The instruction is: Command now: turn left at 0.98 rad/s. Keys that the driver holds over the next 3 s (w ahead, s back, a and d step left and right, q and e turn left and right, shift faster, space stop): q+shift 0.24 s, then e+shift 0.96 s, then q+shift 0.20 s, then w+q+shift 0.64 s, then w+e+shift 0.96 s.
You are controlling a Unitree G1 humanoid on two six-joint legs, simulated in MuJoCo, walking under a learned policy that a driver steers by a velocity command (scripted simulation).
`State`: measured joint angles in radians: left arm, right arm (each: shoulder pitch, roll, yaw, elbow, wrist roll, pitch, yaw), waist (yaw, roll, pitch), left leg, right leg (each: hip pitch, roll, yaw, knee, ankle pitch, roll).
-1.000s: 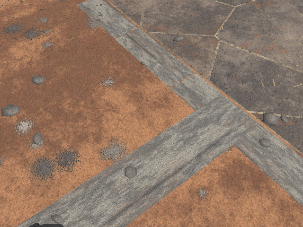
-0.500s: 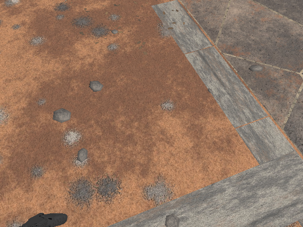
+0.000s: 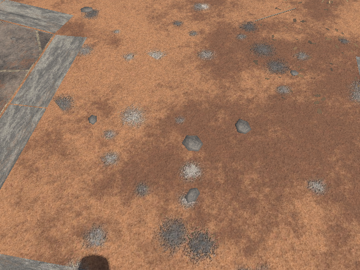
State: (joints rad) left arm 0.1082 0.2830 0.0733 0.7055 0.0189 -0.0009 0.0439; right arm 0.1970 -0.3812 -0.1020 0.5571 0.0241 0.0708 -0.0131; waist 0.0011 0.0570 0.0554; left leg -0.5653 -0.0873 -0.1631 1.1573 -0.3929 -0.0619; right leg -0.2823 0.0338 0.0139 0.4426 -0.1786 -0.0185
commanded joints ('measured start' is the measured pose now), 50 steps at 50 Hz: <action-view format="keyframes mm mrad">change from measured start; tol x32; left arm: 1 -46 125 18 -84 7 1 20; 50 56 206 60 -193 -37 20 -7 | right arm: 1 8 -64 -16 -71 12 -8 0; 50 -161 -11 -15 82 -38 -85 -17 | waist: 1 5 -176 -67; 15 -12 -191 -148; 18 4 284 -243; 40 45 48 -132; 43 75 -413 -247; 50 -21 -132 -175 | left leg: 1 -143 100 101 88 53 -41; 14 175 144 220 -476 25 24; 18 723 481 -206 -742 906 294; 28 473 407 174 -850 501 279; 40 469 454 354 -636 597 168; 43 -144 85 246 104 -322 -44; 50 -89 88 72 -51 59 -11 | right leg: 1 161 -243 143 -161 153 -177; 15 198 -352 -81 -23 362 -149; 18 -296 -134 -192 407 -455 81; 25 -276 -87 -7 736 -257 126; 39 -119 -118 -136 257 -180 20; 42 322 -267 239 -10 617 -174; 43 355 -419 585 -65 604 -389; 50 190 -223 307 -85 387 -219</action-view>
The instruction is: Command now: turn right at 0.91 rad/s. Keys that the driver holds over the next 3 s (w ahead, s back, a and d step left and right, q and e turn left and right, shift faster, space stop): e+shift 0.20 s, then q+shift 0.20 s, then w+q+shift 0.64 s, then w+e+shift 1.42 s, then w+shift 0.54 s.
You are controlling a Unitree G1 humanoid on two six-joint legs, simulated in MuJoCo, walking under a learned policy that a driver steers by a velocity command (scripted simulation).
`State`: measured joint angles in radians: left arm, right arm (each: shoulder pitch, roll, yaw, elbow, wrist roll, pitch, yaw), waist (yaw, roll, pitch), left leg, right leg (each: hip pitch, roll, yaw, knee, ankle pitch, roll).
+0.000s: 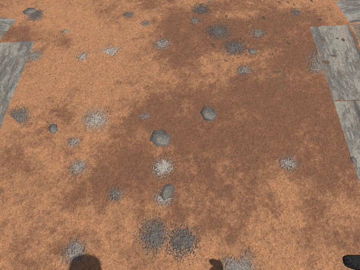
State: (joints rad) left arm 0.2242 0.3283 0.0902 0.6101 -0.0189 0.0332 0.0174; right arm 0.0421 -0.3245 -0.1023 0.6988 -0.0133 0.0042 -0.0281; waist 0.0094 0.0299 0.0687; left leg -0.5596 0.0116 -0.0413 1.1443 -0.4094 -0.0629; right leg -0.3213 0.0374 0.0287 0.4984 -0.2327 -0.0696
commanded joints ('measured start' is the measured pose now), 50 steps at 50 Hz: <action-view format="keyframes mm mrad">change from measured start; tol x32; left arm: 1 -49 168 46 -97 0 -13 22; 50 -29 138 -30 -72 -38 -222 -4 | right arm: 1 -6 -58 -10 -56 2 -18 -2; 41 -117 14 86 -243 54 -58 114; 50 459 -220 -24 -102 31 -67 70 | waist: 1 -25 -101 -190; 41 88 -83 119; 50 -167 68 -304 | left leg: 1 -86 -25 -54 -92 90 -18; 13 143 -47 -63 -502 127 1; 17 387 173 -310 -792 672 144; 24 196 92 -480 -918 -420 227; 29 -435 -9 -110 -230 -56 84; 36 -496 126 -32 43 181 58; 44 34 -40 239 -273 214 177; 46 616 -130 221 -339 203 259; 48 1105 235 -773 -705 -281 500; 50 915 242 -849 -907 -383 398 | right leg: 1 227 -215 298 -138 428 -165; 14 173 -169 437 26 427 -105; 17 101 20 253 126 -151 35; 24 127 40 25 35 -241 57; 30 520 -438 519 -311 -426 -159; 41 301 -287 -152 -421 140 -28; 46 159 -284 -252 303 1225 31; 48 -466 10 -16 1064 -315 111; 50 -568 -55 130 1030 -120 52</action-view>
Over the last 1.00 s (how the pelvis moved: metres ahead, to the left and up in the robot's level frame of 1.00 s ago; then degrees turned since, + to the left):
0.03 0.00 0.00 -10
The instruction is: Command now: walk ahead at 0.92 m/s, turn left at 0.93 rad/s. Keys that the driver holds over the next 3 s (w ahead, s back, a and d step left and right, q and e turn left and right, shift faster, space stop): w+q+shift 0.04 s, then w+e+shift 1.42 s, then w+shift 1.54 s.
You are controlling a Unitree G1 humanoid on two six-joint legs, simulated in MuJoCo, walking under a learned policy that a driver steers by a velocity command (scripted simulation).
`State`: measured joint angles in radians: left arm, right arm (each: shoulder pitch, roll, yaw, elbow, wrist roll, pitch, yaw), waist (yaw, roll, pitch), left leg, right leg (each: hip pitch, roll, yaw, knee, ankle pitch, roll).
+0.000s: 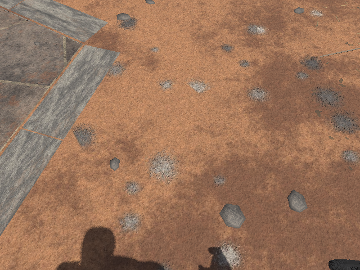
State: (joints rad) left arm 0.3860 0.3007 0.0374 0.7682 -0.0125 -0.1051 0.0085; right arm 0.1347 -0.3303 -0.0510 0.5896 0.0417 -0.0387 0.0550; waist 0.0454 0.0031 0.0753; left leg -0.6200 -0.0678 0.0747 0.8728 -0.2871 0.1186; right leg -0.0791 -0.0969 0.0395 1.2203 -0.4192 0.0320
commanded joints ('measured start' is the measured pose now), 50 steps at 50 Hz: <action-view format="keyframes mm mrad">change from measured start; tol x32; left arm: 1 -191 134 8 -226 -27 -87 15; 16 -455 57 -10 -217 -34 -40 -78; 22 325 221 59 -20 -33 25 -53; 50 -168 43 18 -208 -35 73 -22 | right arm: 1 315 -202 -69 10 -27 -40 -12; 39 -197 -74 6 -135 -8 -116 -65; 43 347 -214 -60 -41 -28 -106 -72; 50 188 -13 -23 56 -54 -80 -57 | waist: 1 -136 -28 -206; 20 77 160 -185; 23 68 -436 -421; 27 -46 146 -80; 42 -213 -114 -317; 44 -120 534 -537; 50 -96 88 -47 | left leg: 1 784 297 -871 -633 -358 201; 7 252 144 -331 -685 121 153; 15 559 175 -76 -790 452 -20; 20 809 238 -16 -256 1574 -115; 21 638 228 0 91 1560 -127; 23 -199 -71 -191 866 -296 -189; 37 357 36 -183 -334 457 -208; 42 777 146 -237 -296 142 -115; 44 1195 532 -1111 -549 -612 96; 50 617 317 -380 -622 45 1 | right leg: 1 -758 39 113 236 100 -53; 13 -494 30 -84 -593 777 -55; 20 -261 223 -195 -573 456 -159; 22 384 89 26 -492 379 -280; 23 626 -145 712 -734 -161 -509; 36 -444 148 368 -1021 129 -255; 42 -195 128 366 -369 479 -128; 44 -737 163 166 236 -116 -83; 50 -721 -45 77 141 120 -94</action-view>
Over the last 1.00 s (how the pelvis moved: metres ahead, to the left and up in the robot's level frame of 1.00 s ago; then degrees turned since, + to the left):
0.35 0.15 -0.05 15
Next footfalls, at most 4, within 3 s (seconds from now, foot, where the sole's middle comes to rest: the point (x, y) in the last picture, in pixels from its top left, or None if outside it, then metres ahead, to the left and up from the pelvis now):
0.42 right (208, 211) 0.62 -0.04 -0.72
0.84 left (178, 121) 1.05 0.09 -0.72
1.32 right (272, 92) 1.24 -0.35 -0.72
1.76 left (311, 42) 1.62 -0.60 -0.72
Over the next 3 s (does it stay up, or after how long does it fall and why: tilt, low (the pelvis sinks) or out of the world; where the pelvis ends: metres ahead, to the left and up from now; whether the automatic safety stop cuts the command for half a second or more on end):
stays up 1.83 -1.54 0.06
